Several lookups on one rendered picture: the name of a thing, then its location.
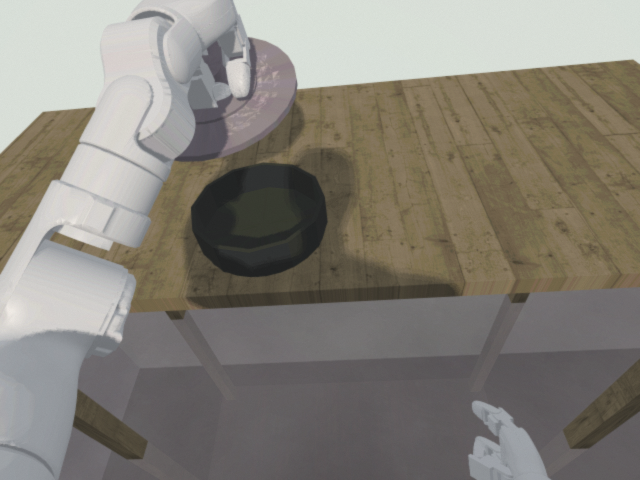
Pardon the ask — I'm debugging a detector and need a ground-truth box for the pot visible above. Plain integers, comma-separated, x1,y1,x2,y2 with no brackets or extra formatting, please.
191,162,328,277

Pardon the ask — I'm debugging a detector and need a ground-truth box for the table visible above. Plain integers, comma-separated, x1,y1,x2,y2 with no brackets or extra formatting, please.
0,60,640,459

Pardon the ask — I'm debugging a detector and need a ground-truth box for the robot left upper arm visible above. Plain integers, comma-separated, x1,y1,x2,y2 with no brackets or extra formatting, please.
0,239,136,480

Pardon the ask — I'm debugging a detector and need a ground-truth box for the robot left forearm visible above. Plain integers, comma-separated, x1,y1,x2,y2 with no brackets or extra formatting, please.
0,4,202,317

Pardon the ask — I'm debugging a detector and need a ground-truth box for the knob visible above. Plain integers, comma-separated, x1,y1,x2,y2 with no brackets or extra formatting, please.
202,55,225,83

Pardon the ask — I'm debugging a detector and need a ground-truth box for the left robot hand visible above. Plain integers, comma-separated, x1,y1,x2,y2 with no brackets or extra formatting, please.
131,0,251,109

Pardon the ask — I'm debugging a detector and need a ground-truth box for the lid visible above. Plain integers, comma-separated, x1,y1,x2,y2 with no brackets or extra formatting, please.
174,37,298,162

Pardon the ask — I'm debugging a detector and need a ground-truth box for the right robot hand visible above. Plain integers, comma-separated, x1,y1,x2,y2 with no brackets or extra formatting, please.
468,401,548,480

